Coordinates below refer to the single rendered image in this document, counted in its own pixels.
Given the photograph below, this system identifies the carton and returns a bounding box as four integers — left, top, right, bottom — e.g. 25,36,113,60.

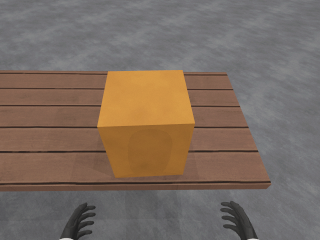
97,70,195,178

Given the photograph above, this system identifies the table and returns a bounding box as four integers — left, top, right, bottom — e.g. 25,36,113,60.
0,70,272,192

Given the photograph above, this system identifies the robot right hand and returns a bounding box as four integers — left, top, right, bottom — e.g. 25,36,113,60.
220,201,258,240

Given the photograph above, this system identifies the robot left hand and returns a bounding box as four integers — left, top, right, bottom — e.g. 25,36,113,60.
60,202,96,240

